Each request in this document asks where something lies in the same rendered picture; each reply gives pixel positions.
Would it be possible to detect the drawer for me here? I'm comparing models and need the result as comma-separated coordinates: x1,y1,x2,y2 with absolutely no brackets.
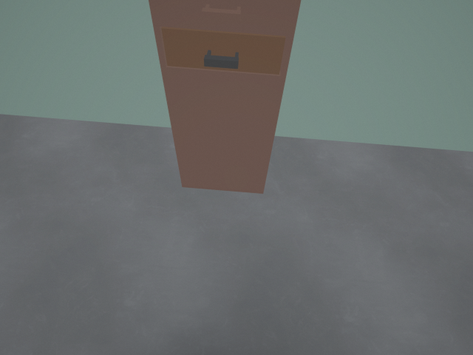
161,27,285,75

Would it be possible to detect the handle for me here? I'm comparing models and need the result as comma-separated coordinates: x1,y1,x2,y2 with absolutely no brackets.
202,7,241,24
204,50,239,69

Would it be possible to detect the cabinet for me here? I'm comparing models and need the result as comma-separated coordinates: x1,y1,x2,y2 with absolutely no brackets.
149,0,301,194

